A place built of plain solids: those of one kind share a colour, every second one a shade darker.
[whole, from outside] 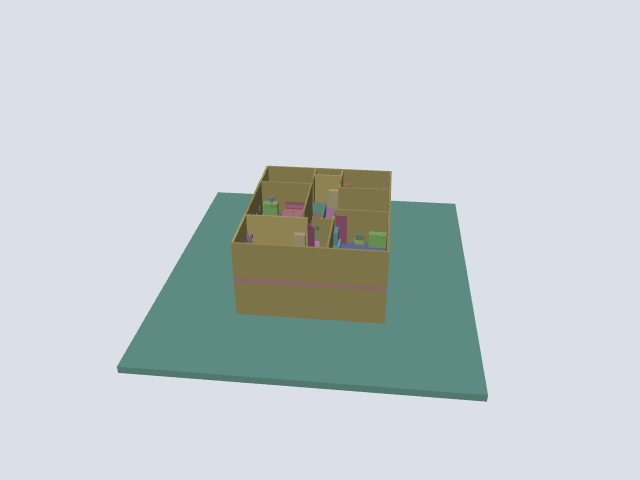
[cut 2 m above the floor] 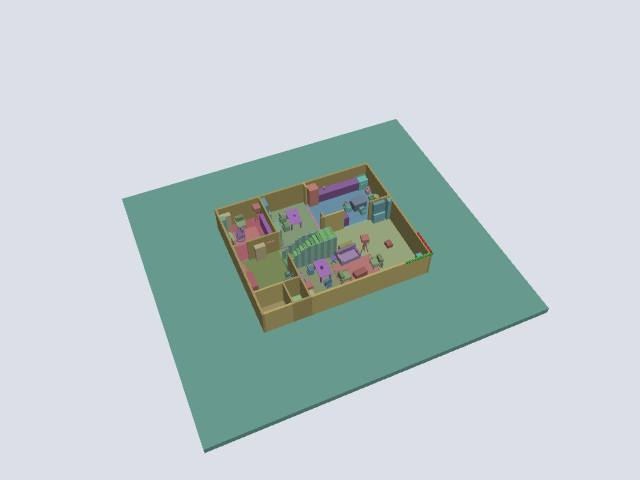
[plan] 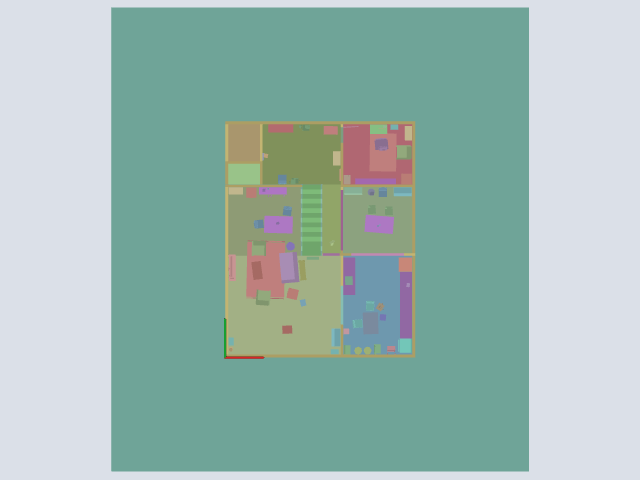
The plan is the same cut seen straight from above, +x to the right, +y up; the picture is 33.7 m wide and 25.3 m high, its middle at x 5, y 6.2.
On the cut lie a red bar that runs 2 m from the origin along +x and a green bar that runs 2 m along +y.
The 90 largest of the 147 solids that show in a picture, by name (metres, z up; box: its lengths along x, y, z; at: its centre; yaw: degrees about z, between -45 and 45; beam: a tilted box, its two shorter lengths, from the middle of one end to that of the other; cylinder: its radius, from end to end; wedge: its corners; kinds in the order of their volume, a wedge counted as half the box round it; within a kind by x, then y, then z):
{
 "under_1": {"box": [22.02, 24.46, 0.5], "at": [5.01, 6.23, -0.36]},
 "wall_1": {"box": [0.16, 3.72, 2.61], "at": [0.08, 2.02, 4.13]},
 "wall_2": {"box": [0.16, 8.83, 2.83], "at": [0.08, 4.58, 1.11]},
 "wall_3": {"box": [0.16, 5.38, 2.61], "at": [0.08, 6.7, 4.13]},
 "wall_4": {"box": [0.16, 1.1, 2.83], "at": [0.08, 9.67, 1.11]},
 "wall_5": {"box": [0.16, 2.78, 2.61], "at": [0.08, 10.91, 4.13]},
 "wall_6": {"box": [0.16, 1.95, 2.83], "at": [0.08, 11.32, 1.11]},
 "wall_7": {"box": [1.97, 0.13, 2.83], "at": [0.98, 10.29, 1.11]},
 "wall_8": {"box": [0.13, 1.1, 2.83], "at": [1.91, 9.67, 1.11]},
 "wall_9": {"box": [0.13, 1.95, 2.83], "at": [1.91, 11.32, 1.11]},
 "wall_10": {"box": [4.07, 0.13, 2.83], "at": [2.04, 9.05, 1.11]},
 "wall_11": {"box": [4.07, 0.13, 2.61], "at": [2.04, 9.46, 4.13]},
 "wall_12": {"box": [4.43, 0.13, 2.61], "at": [2.21, 3.94, 4.13]},
 "wall_13": {"box": [0.13, 4.51, 2.61], "at": [4.0, 7.13, 4.13]},
 "wall_14": {"box": [0.13, 0.69, 2.61], "at": [4.0, 10.74, 4.13]},
 "wall_15": {"box": [10.02, 0.16, 5.74], "at": [5.01, 0.08, 2.57]},
 "wall_16": {"box": [10.02, 0.16, 5.74], "at": [5.01, 12.38, 2.57]},
 "wall_17": {"box": [2.28, 0.13, 2.61], "at": [5.08, 11.15, 4.13]},
 "wall_18": {"box": [0.98, 0.13, 2.61], "at": [5.73, 3.94, 4.13]},
 "wall_19": {"box": [0.13, 1.58, 2.83], "at": [6.16, 0.95, 1.11]},
 "wall_20": {"box": [0.13, 3.72, 2.61], "at": [6.16, 2.02, 4.13]},
 "wall_21": {"box": [0.13, 1.58, 2.83], "at": [6.16, 4.58, 1.11]},
 "wall_22": {"box": [0.13, 2.21, 2.83], "at": [6.16, 10.22, 1.11]},
 "wall_23": {"box": [0.61, 0.13, 2.83], "at": [6.34, 5.43, 1.11]},
 "wall_24": {"box": [3.93, 0.13, 2.61], "at": [8.05, 5.43, 4.13]},
 "wall_25": {"box": [3.93, 0.13, 5.74], "at": [8.05, 9.05, 2.57]},
 "wall_26": {"box": [0.6, 0.13, 2.83], "at": [9.72, 5.43, 1.11]},
 "wall_27": {"box": [0.16, 5.21, 5.74], "at": [9.94, 2.77, 2.57]},
 "wall_28": {"box": [0.16, 3.49, 5.74], "at": [9.94, 7.25, 2.57]},
 "wall_29": {"box": [0.16, 3.18, 5.74], "at": [9.94, 10.71, 2.57]},
 "stair_1": {"box": [0.97, 0.25, 2.95], "at": [4.55, 5.5, 1.17]},
 "stair_2": {"box": [0.97, 0.5, 2.77], "at": [4.55, 5.62, 1.09]},
 "stair_3": {"box": [0.97, 0.75, 2.6], "at": [4.55, 5.75, 1.0]},
 "stair_4": {"box": [0.97, 1.0, 2.42], "at": [4.55, 5.87, 0.91]},
 "stair_5": {"box": [0.97, 1.25, 2.24], "at": [4.55, 6.0, 0.82]},
 "stair_6": {"box": [0.97, 1.5, 2.07], "at": [4.55, 6.12, 0.73]},
 "stair_7": {"box": [0.97, 1.75, 1.89], "at": [4.55, 6.25, 0.64]},
 "stair_8": {"box": [0.97, 2.0, 1.71], "at": [4.55, 6.37, 0.56]},
 "stair_9": {"box": [0.97, 2.25, 1.54], "at": [4.55, 6.5, 0.47]},
 "stair_10": {"box": [0.97, 2.5, 1.36], "at": [4.55, 6.62, 0.38]},
 "stair_11": {"box": [0.97, 2.75, 1.18], "at": [4.55, 6.75, 0.29]},
 "stair_12": {"box": [0.97, 3.0, 1.01], "at": [4.55, 6.87, 0.2]},
 "stair_13": {"box": [0.97, 3.25, 0.83], "at": [4.55, 7.0, 0.11]},
 "stair_14": {"box": [0.97, 3.5, 0.65], "at": [4.55, 7.12, 0.03]},
 "stair_15": {"box": [0.97, 3.75, 0.48], "at": [4.55, 7.25, -0.06]},
 "floor_living_1": {"box": [3.91, 3.62, 0.5], "at": [2.12, 7.18, -0.25]},
 "floor_living_2": {"box": [5.93, 5.21, 0.5], "at": [3.12, 2.77, -0.25]},
 "floor_kitchen_1": {"box": [3.64, 5.21, 0.5], "at": [8.04, 2.77, -0.25]},
 "floor_hall_1": {"box": [4.12, 3.18, 0.5], "at": [4.03, 10.71, -0.25]},
 "floor_hall_2": {"box": [1.05, 3.62, 0.5], "at": [5.57, 7.31, -0.25]},
 "floor_dining_1": {"box": [3.64, 3.49, 0.5], "at": [8.04, 7.25, -0.25]},
 "floor_work_1": {"box": [3.64, 3.18, 0.5], "at": [8.04, 10.71, -0.25]},
 "upper_floor_bedroom_1": {"box": [3.64, 5.21, 0.12], "at": [8.04, 2.77, 2.77]},
 "flat_shelf_1": {"box": [0.76, 0.39, 1.46], "at": [0.57, 8.79, 0.73]},
 "flat_shelf_2": {"box": [0.76, 0.39, 1.46], "at": [3.89, 3.67, 3.56]},
 "flat_shelf_3": {"box": [0.76, 0.39, 1.46], "at": [5.59, 10.88, 3.56]},
 "flat_shelf_4": {"box": [0.39, 0.76, 1.46], "at": [5.88, 10.5, 0.73]},
 "flat_shelf_5": {"box": [0.39, 0.76, 1.46], "at": [9.65, 11.82, 0.73]},
 "counter_run_1": {"box": [0.61, 3.51, 0.78], "at": [9.54, 2.77, 0.49]},
 "floor_meter_1": {"box": [1.68, 1.95, 0.5], "at": [1.0, 11.32, -0.25]},
 "tall_cupboard_1": {"box": [0.47, 0.96, 0.89], "at": [5.84, 1.06, 0.44]},
 "tall_cupboard_2": {"box": [0.3, 0.92, 0.99], "at": [5.92, 1.06, 1.38]},
 "tall_cupboard_3": {"box": [0.3, 0.92, 0.99], "at": [6.39, 3.77, 4.21]},
 "tall_cupboard_4": {"box": [0.96, 0.47, 0.89], "at": [9.36, 8.74, 0.44]},
 "tall_cupboard_5": {"box": [0.92, 0.3, 0.99], "at": [9.36, 8.81, 1.38]},
 "double_bed_1": {"box": [1.55, 2.11, 0.4], "at": [2.73, 8.33, 3.33]},
 "double_bed_2": {"box": [1.45, 0.55, 0.2], "at": [2.73, 9.06, 3.53]},
 "fixture_wardrobe_hall_1": {"box": [1.33, 0.43, 2.15], "at": [2.93, 12.09, 1.02]},
 "chest_drawers_1": {"box": [1.15, 0.5, 0.99], "at": [0.84, 9.13, 3.32]},
 "chest_drawers_2": {"box": [1.24, 0.5, 1.03], "at": [9.22, 5.11, 3.34]},
 "floor_wc_1": {"box": [1.68, 1.1, 0.5], "at": [1.0, 9.67, -0.25]},
 "fridge_1": {"box": [0.7, 0.75, 1.72], "at": [9.5, 4.9, 0.86]},
 "bookcase_1": {"box": [2.14, 0.31, 1.15], "at": [7.93, 9.29, 0.57]},
 "billy_1": {"box": [0.28, 0.42, 2.02], "at": [0.31, 0.85, 1.01]},
 "billy_2": {"box": [0.42, 0.28, 2.02], "at": [5.78, 0.31, 1.01]},
 "billy_3": {"box": [0.42, 0.28, 2.02], "at": [8.92, 12.15, 1.01]},
 "rug_1": {"box": [2.0, 2.9, 0.08], "at": [2.14, 4.63, -0.03], "yaw": -1.3},
 "rug_2": {"box": [1.4, 2.0, 0.08], "at": [8.32, 10.81, -0.03], "yaw": -0.7},
 "sofa_1": {"box": [0.93, 1.6, 0.34], "at": [3.37, 4.74, 0.28], "yaw": 5.0},
 "sofa_2": {"box": [0.23, 1.6, 0.39], "at": [3.73, 4.77, 0.65], "yaw": 5.0},
 "kitchen_table_1": {"box": [0.71, 1.06, 0.72], "at": [7.67, 1.81, 0.36], "yaw": 1.8},
 "wall_band_1": {"box": [10.02, 0.16, 0.31], "at": [5.01, 0.08, 2.67]},
 "range_cooker_1": {"box": [0.65, 0.76, 0.94], "at": [9.53, 0.63, 0.47]},
 "cube_shelf_1": {"box": [1.46, 0.39, 0.76], "at": [2.52, 8.79, 0.38]},
 "upper_floor_landing_1": {"box": [2.02, 1.57, 0.12], "at": [5.08, 10.3, 2.77]},
 "china_cabinet_1": {"box": [0.95, 0.33, 1.07], "at": [6.76, 8.81, 1.36]},
 "floor_gap_hall_dining_1": {"box": [0.13, 3.19, 0.5], "at": [6.16, 7.25, -0.25]},
 "trunk_1": {"box": [0.5, 0.95, 0.42], "at": [1.68, 4.59, 0.21], "yaw": 7.3},
 "floor_gap_dining_kitchen_1": {"box": [2.78, 0.13, 0.5], "at": [8.04, 5.43, -0.25]},
 "floor_gap_kitchen_living_1": {"box": [0.13, 2.05, 0.5], "at": [6.16, 2.77, -0.25]}
}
